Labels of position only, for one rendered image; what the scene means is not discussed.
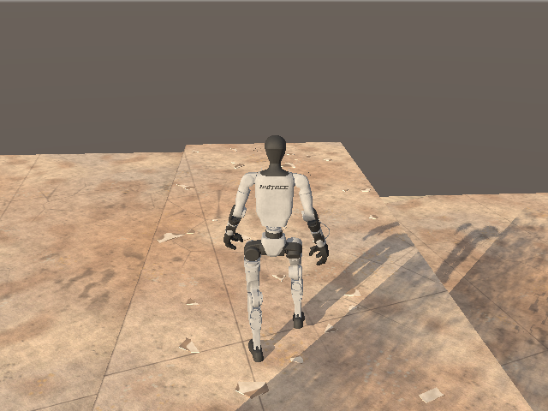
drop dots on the robot left hand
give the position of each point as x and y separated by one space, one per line
227 238

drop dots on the right robot forearm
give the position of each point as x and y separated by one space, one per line
316 230

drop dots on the left robot upper arm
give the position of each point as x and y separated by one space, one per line
242 194

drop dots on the right robot upper arm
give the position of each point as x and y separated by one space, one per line
305 193

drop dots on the robot left foot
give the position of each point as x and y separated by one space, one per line
257 354

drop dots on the left robot forearm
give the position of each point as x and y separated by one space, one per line
232 223

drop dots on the robot right hand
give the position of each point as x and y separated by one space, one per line
324 252

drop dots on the right robot thigh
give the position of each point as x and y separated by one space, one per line
293 249

